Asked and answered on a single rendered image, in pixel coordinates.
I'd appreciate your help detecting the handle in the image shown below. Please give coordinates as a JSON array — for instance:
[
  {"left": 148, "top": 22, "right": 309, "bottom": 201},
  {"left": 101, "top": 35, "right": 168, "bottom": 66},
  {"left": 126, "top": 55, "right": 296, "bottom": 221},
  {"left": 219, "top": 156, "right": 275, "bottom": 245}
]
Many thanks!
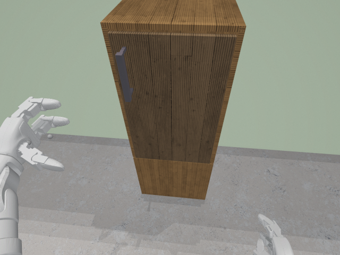
[{"left": 115, "top": 47, "right": 133, "bottom": 102}]

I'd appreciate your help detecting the robot right hand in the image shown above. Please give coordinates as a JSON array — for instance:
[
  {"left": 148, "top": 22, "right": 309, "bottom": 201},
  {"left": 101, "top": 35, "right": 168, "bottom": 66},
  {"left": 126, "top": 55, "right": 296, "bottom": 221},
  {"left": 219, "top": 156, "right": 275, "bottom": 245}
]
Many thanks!
[{"left": 253, "top": 214, "right": 294, "bottom": 255}]

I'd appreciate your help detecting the robot left hand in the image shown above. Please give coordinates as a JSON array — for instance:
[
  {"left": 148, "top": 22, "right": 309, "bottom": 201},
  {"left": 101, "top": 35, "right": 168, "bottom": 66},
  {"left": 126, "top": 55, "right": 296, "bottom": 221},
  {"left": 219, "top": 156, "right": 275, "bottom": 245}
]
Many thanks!
[{"left": 0, "top": 97, "right": 70, "bottom": 172}]

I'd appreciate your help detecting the robot left forearm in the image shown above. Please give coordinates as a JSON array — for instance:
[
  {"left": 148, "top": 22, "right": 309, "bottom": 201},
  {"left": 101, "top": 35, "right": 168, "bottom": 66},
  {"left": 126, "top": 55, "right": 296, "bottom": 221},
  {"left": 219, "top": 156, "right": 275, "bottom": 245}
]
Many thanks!
[{"left": 0, "top": 154, "right": 24, "bottom": 255}]

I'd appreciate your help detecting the cupboard door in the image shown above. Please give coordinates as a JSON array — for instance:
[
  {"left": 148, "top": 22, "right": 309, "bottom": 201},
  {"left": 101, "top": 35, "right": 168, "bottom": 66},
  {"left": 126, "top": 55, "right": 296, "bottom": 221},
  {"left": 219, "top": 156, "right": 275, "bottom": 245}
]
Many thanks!
[{"left": 107, "top": 31, "right": 237, "bottom": 164}]

